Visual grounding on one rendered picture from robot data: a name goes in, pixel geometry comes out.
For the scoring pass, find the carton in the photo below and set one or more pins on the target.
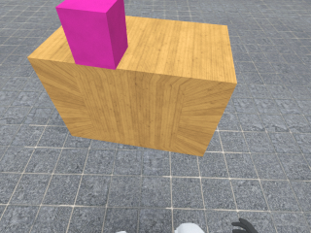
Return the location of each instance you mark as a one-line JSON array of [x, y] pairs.
[[95, 31]]

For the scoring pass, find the right robot hand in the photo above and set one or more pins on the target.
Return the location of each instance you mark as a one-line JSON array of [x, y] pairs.
[[245, 224]]

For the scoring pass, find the right robot thigh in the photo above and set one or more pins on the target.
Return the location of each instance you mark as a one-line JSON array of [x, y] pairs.
[[188, 227]]

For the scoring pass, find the pedestal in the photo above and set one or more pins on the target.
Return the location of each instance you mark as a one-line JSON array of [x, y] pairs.
[[168, 92]]

